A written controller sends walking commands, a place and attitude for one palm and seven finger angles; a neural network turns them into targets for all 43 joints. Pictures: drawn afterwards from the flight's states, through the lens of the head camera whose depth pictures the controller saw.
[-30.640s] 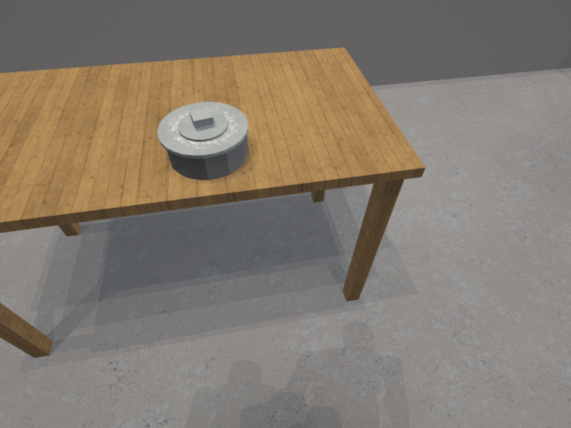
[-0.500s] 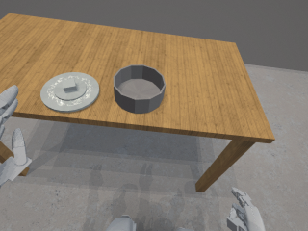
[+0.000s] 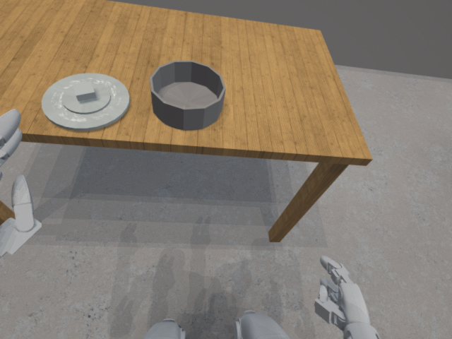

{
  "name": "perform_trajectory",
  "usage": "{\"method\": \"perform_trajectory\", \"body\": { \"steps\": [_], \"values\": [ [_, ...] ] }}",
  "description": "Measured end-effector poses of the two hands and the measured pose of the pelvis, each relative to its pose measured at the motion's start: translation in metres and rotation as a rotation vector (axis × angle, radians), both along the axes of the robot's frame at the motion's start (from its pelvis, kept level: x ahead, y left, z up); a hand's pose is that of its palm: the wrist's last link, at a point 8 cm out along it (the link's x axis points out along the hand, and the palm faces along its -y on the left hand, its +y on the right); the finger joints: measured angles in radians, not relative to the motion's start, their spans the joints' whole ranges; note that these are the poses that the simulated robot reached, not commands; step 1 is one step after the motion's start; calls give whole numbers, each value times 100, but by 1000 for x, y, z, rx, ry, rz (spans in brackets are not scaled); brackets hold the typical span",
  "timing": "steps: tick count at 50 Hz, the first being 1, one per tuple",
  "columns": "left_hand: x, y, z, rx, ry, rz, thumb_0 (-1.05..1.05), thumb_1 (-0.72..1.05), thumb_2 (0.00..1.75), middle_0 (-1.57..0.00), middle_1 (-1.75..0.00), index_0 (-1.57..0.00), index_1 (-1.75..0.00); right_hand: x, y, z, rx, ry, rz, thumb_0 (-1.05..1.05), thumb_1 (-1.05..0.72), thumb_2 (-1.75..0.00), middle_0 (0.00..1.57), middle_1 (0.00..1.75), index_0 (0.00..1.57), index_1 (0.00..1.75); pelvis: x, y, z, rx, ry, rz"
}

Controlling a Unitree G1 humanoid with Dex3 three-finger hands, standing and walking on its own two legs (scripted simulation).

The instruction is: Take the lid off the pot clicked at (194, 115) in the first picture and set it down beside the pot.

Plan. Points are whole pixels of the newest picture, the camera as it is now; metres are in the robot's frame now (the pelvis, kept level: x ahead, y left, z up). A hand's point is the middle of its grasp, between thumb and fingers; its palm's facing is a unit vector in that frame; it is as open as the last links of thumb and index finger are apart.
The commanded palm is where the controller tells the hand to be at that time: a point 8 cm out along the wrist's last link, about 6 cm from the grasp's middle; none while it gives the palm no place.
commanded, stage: stop stepping back and stand still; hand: left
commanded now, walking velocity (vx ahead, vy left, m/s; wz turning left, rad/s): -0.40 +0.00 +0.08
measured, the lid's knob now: (84, 91) +0.62 +0.35 -0.01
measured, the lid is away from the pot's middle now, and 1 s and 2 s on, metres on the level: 0.24 0.24 0.24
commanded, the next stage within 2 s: let the arm hang, fingers relaxed in 1.98 s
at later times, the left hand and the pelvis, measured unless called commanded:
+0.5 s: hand out of the picture +0.09 +0.25 +0.14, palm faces +0.38 -0.86 -0.34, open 7.4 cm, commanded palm +0.02 +0.29 +0.19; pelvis -0.10 +0.00 +0.00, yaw +3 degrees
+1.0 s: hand out of the picture +0.07 +0.29 -0.09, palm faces +0.28 -0.91 -0.29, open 7.4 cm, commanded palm none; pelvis -0.10 +0.04 -0.03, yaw +10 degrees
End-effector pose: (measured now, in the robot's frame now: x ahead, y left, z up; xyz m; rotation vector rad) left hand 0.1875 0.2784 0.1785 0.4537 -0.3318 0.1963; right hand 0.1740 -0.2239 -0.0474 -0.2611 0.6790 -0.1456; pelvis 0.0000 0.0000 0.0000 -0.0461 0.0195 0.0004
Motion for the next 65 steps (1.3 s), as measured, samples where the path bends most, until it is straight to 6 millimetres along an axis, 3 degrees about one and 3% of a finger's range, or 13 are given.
{"method": "perform_trajectory", "body": {
  "steps": [4, 11, 17, 26, 33, 39, 43, 48, 51, 53, 56, 60, 65],
  "values": [
    [-20, -5, 2, 7, 59, -6, 1, 89, 90, -21, -31, -21, -30, -32, 0, -6, 32, 29, -4, 1, -91, -89, 20, 30, 21, 30, -23, 2, 4, -31, -4, 12],
    [-92, -20, 25, 172, 44, 41, 1, 89, 90, -21, -31, -21, -30, -80, -12, -16, 75, -8, -31, 1, -91, -89, 20, 30, 21, 30, -52, -16, -7, 15, 0, 3],
    [-136, -15, 21, 58, -12, 123, 1, 89, 90, -21, -31, -21, -30, -113, -27, -29, 60, 82, -31, 1, -91, -89, 20, 30, 21, 30, -72, -16, -1, 16, -33, 23],
    [-136, 11, -24, -81, 64, 148, 1, 89, 90, -20, -30, -20, -30, -127, -30, -6, -60, 11, -46, 1, -91, -89, 20, 30, 21, 30, -101, 5, -5, 21, 26, 43],
    [-144, 12, 13, 49, 10, 57, 2, 89, 90, -21, -31, -21, -30, -136, 11, 0, 23, -66, -57, 1, -91, -89, 19, 30, 20, 30, -107, 18, 1, 40, -5, 15],
    [-143, 24, 36, 171, -56, 107, 1, 89, 90, -21, -31, -21, -30, -138, 34, -34, 113, 36, 11, 1, -91, -89, 20, 30, 21, 30, -104, 21, -6, 22, -20, 51],
    [-137, 44, -9, 125, 99, 180, 0, 89, 90, -20, -30, -20, -30, -136, 35, -57, 128, 126, 35, 1, -91, -89, 20, 30, 21, 30, -105, 28, -13, -3, -12, 99],
    [-138, 67, -174, -256, 627, 356, 0, 90, 90, -19, -30, -20, -30, -147, 35, -74, 67, 292, 87, 1, -91, -89, 20, 30, 21, 30, -100, 39, -19, 14, 6, 167],
    [-163, 42, -271, -409, 991, 342, 0, 91, 90, -19, -30, -19, -30, -160, 31, -80, 22, 328, 60, 1, -91, -89, 20, 30, 21, 30, -95, 45, -29, 24, 12, 164],
    [-188, 15, -312, -474, 1220, 302, 1, 91, 90, -19, -30, -19, -30, -174, 28, -79, 1, 381, 19, 1, -91, -89, 20, 30, 21, 30, -89, 44, -26, 52, 9, 152],
    [-214, -18, -336, -585, 1393, 297, -1, 94, 90, -19, -30, -19, -30, -193, 22, -74, -30, 498, -7, 0, -91, -89, 20, 30, 21, 30, -78, 39, -18, 58, 30, 168],
    [-220, -17, -333, -579, 1396, 345, -5, 99, 89, -20, -30, -20, -30, -200, 12, -80, -44, 646, 7, 0, -91, -89, 20, 30, 21, 30, -60, 31, -15, 50, 50, 184],
    [-243, -6, -326, -534, 1511, 429, -3, 96, 90, -20, -30, -20, -30, -174, 14, -84, -16, 655, -33, 1, -91, -89, 20, 30, 21, 30, -44, 38, -9, 20, 39, 184]
  ]
}}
